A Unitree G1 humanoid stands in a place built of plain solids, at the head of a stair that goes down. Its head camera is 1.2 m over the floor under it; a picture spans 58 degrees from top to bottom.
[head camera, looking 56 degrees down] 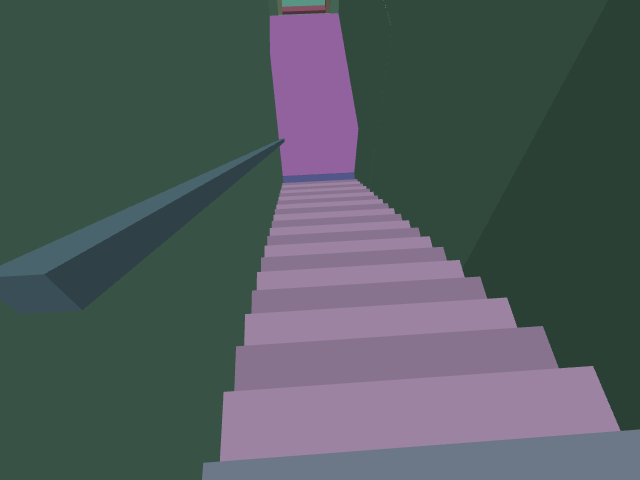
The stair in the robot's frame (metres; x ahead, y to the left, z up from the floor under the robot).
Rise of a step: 0.20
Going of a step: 0.22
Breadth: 1.20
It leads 4 degrees to the left of straight ahead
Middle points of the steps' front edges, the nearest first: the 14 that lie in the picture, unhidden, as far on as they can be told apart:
0.19 -0.31 0.00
0.41 -0.29 -0.20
0.63 -0.28 -0.40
0.85 -0.26 -0.60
1.08 -0.25 -0.80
1.30 -0.23 -1.00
1.52 -0.22 -1.20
1.75 -0.20 -1.40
1.97 -0.19 -1.60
2.19 -0.17 -1.80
2.42 -0.15 -2.00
2.64 -0.14 -2.20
2.86 -0.12 -2.40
3.09 -0.11 -2.60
